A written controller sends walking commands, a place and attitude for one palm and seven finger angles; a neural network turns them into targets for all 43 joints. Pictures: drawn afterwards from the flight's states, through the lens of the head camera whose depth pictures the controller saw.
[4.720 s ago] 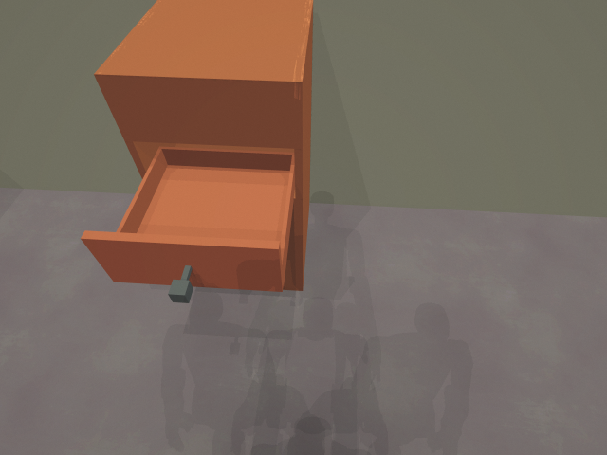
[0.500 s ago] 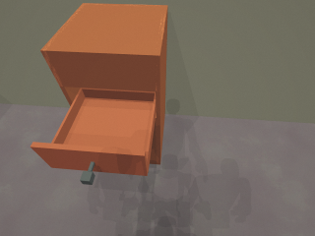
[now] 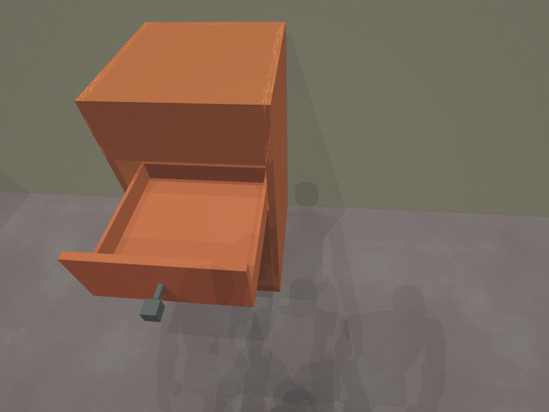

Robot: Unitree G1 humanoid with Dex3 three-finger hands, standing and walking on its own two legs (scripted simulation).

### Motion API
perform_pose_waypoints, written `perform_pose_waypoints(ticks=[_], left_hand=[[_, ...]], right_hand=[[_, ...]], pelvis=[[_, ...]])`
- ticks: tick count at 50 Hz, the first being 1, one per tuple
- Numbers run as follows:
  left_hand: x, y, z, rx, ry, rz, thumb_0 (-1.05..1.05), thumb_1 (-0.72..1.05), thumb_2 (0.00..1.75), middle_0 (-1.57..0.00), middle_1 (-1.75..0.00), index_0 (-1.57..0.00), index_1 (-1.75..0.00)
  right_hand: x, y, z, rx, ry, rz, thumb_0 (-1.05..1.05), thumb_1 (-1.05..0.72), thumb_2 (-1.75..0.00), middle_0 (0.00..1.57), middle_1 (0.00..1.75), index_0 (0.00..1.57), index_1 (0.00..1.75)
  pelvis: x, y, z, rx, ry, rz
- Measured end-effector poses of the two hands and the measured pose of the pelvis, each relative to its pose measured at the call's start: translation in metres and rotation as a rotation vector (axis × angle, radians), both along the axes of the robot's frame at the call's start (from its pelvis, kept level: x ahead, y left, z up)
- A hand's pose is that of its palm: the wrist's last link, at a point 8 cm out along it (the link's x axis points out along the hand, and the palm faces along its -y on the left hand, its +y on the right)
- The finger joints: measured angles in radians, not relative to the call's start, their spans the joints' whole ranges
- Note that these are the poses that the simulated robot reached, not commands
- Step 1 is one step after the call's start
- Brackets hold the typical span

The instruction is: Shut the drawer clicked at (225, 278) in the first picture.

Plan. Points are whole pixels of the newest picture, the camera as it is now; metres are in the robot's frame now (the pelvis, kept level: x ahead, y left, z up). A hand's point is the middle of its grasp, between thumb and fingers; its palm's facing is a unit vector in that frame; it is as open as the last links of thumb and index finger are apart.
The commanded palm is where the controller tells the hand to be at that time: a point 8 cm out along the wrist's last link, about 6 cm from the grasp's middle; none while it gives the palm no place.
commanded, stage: look again from close up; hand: left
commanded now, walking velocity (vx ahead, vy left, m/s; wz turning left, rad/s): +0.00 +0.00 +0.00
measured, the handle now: (155, 301) +0.35 +0.28 -0.17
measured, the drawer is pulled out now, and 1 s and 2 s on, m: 0.30 0.30 0.30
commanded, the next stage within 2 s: shuffle to correct the standing spot in 0.42 s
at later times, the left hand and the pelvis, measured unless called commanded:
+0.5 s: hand out of the picture -0.01 +0.13 -0.17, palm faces +0.05 -0.98 -0.19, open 7.3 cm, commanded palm none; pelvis +0.01 -0.03 +0.00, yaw +1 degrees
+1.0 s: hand out of the picture +0.01 +0.19 -0.18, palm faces +0.09 -0.97 -0.23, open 7.3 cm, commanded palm none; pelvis +0.02 +0.01 +0.00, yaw +0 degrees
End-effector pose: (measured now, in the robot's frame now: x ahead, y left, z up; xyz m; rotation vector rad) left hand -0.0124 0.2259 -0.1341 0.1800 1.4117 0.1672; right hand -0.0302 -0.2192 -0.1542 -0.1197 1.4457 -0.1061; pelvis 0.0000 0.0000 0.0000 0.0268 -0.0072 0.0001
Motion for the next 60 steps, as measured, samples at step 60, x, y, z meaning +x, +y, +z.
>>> perform_pose_waypoints(ticks=[60], left_hand=[[0.045,0.045,-0.007,0.055,-0.085,0.070,0.00,0.91,0.90,-0.20,-0.30,-0.20,-0.29]], right_hand=[[0.061,0.033,-0.010,0.007,-0.035,0.028,0.00,-0.91,-0.90,0.20,0.30,0.20,0.30]], pelvis=[[0.031,0.031,-0.011,0.005,0.011,0.022]])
